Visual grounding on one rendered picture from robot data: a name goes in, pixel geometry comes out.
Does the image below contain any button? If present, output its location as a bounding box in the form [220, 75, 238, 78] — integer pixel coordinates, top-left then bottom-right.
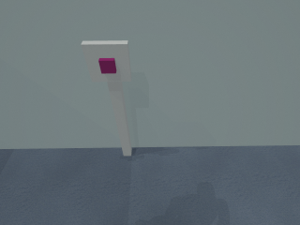
[98, 58, 117, 74]

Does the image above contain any panel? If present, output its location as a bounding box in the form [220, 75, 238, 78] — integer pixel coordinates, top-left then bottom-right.
[81, 40, 132, 157]

